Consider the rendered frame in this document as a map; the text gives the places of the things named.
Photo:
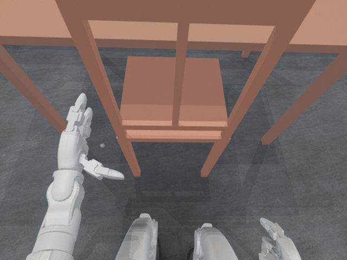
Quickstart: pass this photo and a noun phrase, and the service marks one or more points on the chair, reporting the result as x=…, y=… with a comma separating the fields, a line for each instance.
x=179, y=99

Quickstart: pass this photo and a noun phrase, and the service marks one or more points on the robot thigh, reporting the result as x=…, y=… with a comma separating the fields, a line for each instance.
x=211, y=244
x=141, y=235

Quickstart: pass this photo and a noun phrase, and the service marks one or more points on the robot right hand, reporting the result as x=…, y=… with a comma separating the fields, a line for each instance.
x=282, y=249

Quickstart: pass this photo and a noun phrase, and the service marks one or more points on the right robot thigh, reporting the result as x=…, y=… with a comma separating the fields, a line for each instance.
x=211, y=244

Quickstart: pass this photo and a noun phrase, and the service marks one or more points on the table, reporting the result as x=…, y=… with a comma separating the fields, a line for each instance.
x=40, y=23

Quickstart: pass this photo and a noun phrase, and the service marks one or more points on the left robot forearm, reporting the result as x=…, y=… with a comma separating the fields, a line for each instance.
x=60, y=227

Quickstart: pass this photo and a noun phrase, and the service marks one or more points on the robot left hand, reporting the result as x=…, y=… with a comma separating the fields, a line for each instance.
x=73, y=143

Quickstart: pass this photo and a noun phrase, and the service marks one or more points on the left robot thigh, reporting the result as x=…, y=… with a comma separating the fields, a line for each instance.
x=141, y=235

